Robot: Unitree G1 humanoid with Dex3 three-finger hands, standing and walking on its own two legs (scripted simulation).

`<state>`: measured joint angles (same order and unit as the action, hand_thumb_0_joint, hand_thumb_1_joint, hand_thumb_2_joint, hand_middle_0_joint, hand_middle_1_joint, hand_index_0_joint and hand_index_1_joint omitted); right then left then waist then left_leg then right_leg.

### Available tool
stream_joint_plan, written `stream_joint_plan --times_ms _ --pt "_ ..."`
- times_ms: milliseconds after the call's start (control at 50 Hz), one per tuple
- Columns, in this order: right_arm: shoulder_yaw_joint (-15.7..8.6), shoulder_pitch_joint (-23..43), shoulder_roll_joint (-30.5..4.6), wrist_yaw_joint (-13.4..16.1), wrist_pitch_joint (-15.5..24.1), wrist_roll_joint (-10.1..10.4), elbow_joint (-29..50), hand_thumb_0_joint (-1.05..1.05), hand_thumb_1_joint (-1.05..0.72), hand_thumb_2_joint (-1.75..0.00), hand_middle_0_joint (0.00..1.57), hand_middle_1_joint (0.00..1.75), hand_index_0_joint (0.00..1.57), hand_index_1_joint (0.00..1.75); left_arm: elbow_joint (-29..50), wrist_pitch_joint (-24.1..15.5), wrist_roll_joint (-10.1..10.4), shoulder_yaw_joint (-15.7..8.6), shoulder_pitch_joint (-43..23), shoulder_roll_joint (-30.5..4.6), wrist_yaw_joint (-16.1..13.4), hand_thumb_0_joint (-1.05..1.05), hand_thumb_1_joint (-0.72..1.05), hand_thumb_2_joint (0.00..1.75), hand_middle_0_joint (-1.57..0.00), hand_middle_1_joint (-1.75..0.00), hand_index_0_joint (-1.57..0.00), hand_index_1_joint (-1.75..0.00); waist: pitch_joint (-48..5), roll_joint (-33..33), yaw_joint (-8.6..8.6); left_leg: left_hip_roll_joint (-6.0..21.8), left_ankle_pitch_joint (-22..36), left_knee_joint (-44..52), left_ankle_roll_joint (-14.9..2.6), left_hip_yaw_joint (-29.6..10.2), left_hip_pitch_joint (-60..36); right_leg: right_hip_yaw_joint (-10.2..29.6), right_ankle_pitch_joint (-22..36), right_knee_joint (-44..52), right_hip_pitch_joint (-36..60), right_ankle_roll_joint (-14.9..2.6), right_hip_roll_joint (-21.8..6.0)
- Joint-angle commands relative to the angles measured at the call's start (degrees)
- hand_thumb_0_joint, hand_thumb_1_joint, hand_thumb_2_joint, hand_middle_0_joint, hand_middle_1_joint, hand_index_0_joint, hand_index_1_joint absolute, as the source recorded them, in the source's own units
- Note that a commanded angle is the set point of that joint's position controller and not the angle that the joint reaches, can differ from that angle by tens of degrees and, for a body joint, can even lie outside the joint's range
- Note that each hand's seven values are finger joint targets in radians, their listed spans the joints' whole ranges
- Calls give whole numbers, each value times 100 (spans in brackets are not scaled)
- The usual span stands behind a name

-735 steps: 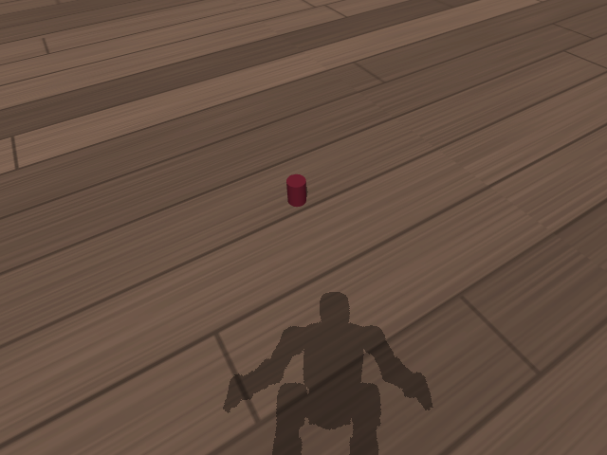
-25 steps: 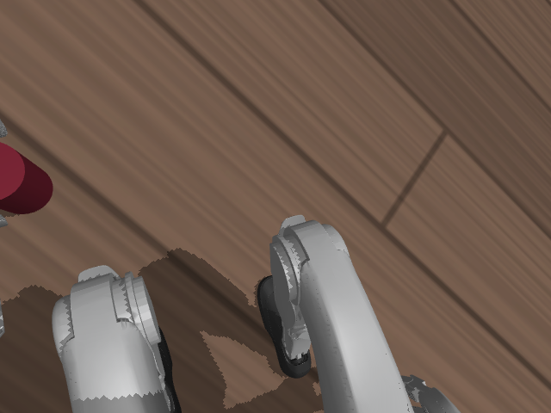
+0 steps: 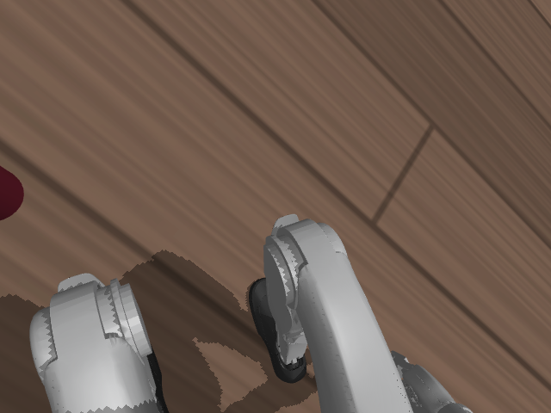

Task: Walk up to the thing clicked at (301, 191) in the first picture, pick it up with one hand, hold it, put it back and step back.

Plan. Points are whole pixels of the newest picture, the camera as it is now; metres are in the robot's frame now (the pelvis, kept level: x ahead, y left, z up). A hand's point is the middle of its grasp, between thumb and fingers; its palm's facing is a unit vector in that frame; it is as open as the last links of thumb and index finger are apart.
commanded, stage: rest palm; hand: left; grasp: from above
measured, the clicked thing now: out of the picture +0.46 +0.32 -0.25
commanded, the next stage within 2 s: close in 0.08 s
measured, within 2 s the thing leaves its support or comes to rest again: neither
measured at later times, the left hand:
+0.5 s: hand out of the picture +0.45 +0.32 -0.20, palm faces -0.44 -0.11 -0.89, open 12.9 cm
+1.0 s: hand out of the picture +0.45 +0.33 -0.20, palm faces -0.45 -0.10 -0.89, open 12.0 cm
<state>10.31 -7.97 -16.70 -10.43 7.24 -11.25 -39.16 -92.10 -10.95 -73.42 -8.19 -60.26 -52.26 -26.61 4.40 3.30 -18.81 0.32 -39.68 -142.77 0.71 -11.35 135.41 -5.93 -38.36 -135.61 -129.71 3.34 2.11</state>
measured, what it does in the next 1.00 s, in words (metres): stands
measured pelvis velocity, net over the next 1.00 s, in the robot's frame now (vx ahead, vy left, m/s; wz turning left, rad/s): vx -0.01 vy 0.00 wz -0.03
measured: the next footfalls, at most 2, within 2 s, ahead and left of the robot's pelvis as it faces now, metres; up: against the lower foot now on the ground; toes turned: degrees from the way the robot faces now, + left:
none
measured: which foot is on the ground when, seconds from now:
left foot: down 0.00-1.00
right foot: down 0.00-1.00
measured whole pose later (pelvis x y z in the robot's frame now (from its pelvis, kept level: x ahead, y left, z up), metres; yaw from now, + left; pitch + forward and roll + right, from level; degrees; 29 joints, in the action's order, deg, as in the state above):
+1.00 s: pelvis -0.01 +0.00 +0.00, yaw -2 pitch +29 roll -12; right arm 13.4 -8.3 -19.0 -11.7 10.8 -13.0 -39.3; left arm -99.9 -14.5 -74.6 -5.2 -61.9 -55.6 -30.8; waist 5.2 4.1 -19.5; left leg 0.8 -39.3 -144.2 0.9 -13.1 134.8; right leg -7.3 -36.8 -135.7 -129.1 3.7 3.1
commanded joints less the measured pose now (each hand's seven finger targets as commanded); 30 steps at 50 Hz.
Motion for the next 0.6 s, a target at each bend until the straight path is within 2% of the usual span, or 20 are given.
stream_joint_plan --times_ms 0,40,80,120,160,180,200,240,260,340,360,380,420,440,500,520,580 --pt "-500 -1429 -1709 71 -47 -2 -136 0 -89 -90 20 30 20 30 881 -139 125 -214 -1546 -1556 -141 0 -47 110 -9 -110 -9 -110 -4003 -2321 -208 68 1352 1306 -200 607 -2975 -631 1605 1234 2203 -448 176" --pt "-493 -1398 -1699 60 -65 -21 -142 0 -90 -90 20 30 20 30 866 -208 131 -196 -1410 -1593 -138 0 -47 112 -10 -111 -10 -112 -4021 -2287 -139 73 1211 1303 -211 639 -2827 -600 1515 1283 2320 -430 194" --pt "-443 -1315 -1698 46 -49 -35 -99 0 -89 -90 20 30 20 30 852 -263 129 -25 -1438 -1456 -126 0 -47 112 -10 -111 -9 -111 -3947 -2282 -165 82 1194 1275 -216 624 -2783 -620 1515 1297 2306 -419 218" --pt "-433 -1357 -1736 41 -61 -37 -115 0 -89 -90 20 30 20 30 706 -302 115 -109 -1360 -1609 -155 0 -46 110 -10 -112 -10 -112 -3787 -2158 -190 69 1076 1280 -231 599 -2648 -639 1401 1289 2259 -427 215" --pt "-396 -1317 -1753 41 -68 -47 -105 0 -89 -90 20 30 20 30 665 -353 126 -62 -1357 -1563 -190 0 -45 113 -10 -113 -10 -113 -3713 -2190 -178 75 1000 1312 -219 569 -2648 -686 1303 1280 2155 -441 229" --pt "-390 -1318 -1778 33 -59 -59 -113 0 -89 -90 20 30 20 30 629 -371 102 -44 -1336 -1566 -204 0 -38 105 -11 -115 -13 -113 -3619 -2200 -219 76 954 1328 -212 549 -2684 -701 1256 1271 2093 -451 231" --pt "-369 -1241 -1752 34 -35 -43 -98 0 -89 -90 20 30 20 30 565 -382 105 100 -1309 -1381 -207 0 -37 103 -12 -115 -14 -112 -3485 -2190 -187 67 812 1375 -193 535 -2701 -733 1091 1271 1923 -474 230" --pt "-368 -1212 -1801 39 -20 -48 -78 0 -89 -90 20 30 20 30 582 -412 50 15 -1321 -1589 -273 0 -34 105 -14 -115 -16 -112 -3589 -2182 -179 82 833 1346 -199 523 -2777 -741 1138 1264 1963 -466 256" --pt "-346 -1183 -1804 50 -20 -57 -68 0 -89 -90 20 30 20 30 522 -425 47 45 -1272 -1534 -300 0 -33 105 -14 -116 -16 -113 -3621 -2159 -172 80 858 1363 -194 509 -2783 -770 1157 1265 1991 -456 250" --pt "-319 -1211 -1840 39 50 -78 -83 0 -89 -90 20 30 20 30 295 -428 -84 137 -1399 -1503 -387 0 -30 102 -15 -115 -18 -112 -3315 -2057 -292 77 772 1312 -217 508 -2641 -760 1124 1266 1817 -442 262" --pt "-303 -1142 -1820 34 65 -50 -81 0 -89 -90 20 30 20 30 189 -420 -69 213 -1393 -1454 -406 0 -30 101 -15 -114 -19 -111 -3234 -2096 -267 84 641 1331 -219 507 -2540 -742 995 1284 1764 -450 270" --pt "-303 -1174 -1847 33 83 -87 -83 0 -89 -90 20 30 20 30 183 -415 -53 139 -1365 -1472 -451 0 -28 102 -17 -115 -20 -112 -3229 -2008 -286 82 710 1330 -220 499 -2567 -776 1064 1296 1793 -433 265" --pt "-279 -1045 -1852 48 120 -79 -54 0 -89 -90 20 30 20 30 44 -419 -68 199 -1347 -1470 -535 0 -27 102 -18 -116 -21 -113 -3150 -2038 -245 95 504 1379 -205 466 -2554 -798 877 1294 1683 -452 278" --pt "-259 -1089 -1873 35 138 -108 -38 0 -89 -90 20 30 20 30 8 -407 -128 226 -1359 -1435 -556 0 -25 102 -19 -116 -22 -112 -3131 -2105 -295 76 530 1415 -193 465 -2611 -811 904 1264 1694 -450 271" --pt "-257 -1057 -1878 24 175 -118 -59 0 -89 -90 20 30 20 30 -130 -368 -144 221 -1340 -1424 -640 0 -22 101 -21 -115 -24 -112 -3191 -2070 -280 81 584 1422 -181 424 -2620 -832 966 1219 1674 -454 276" --pt "-256 -1072 -1886 14 198 -108 -40 0 -89 -90 20 30 20 30 -187 -352 -168 298 -1407 -1352 -622 0 -23 102 -20 -117 -24 -113 -3101 -2079 -372 85 645 1421 -175 402 -2648 -849 1026 1181 1584 -448 265" --pt "-250 -1011 -1914 -8 241 -115 -7 0 -89 -90 20 30 20 30 -302 -313 -152 279 -1420 -1380 -663 0 -19 102 -24 -117 -27 -113 -3052 -2045 -355 92 589 1452 -165 356 -2611 -865 975 1155 1499 -450 261"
